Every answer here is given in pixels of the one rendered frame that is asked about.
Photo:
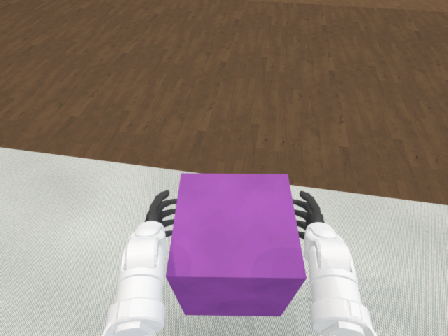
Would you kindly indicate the robot right forearm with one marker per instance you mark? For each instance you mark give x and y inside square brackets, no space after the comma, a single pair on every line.
[337,308]

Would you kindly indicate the right robot hand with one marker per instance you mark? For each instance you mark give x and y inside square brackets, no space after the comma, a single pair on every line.
[313,213]

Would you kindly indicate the carton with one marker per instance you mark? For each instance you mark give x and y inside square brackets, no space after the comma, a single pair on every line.
[235,248]

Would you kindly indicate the robot left forearm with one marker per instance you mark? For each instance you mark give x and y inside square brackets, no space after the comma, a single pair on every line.
[138,309]

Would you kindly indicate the left robot hand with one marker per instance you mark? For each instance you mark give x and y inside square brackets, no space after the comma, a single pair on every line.
[156,214]

